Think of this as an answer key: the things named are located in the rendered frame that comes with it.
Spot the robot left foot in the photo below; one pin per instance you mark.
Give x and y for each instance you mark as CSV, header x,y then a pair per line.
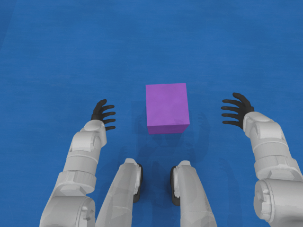
x,y
137,196

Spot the right robot forearm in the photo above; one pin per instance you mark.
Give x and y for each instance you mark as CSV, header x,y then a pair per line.
x,y
271,151

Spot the robot left shin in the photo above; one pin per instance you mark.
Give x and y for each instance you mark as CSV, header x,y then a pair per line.
x,y
130,160

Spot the robot right hand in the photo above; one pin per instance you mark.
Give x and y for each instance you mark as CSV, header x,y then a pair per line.
x,y
244,108

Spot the right robot upper arm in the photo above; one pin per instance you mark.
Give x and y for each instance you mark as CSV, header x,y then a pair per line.
x,y
279,202

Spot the left robot upper arm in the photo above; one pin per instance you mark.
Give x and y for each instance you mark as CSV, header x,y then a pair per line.
x,y
69,211

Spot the carton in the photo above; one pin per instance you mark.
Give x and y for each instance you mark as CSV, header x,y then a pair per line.
x,y
167,108

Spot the left robot forearm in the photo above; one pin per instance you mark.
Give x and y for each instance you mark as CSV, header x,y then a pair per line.
x,y
78,176

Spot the robot left hand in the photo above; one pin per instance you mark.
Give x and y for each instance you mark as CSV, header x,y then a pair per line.
x,y
99,115

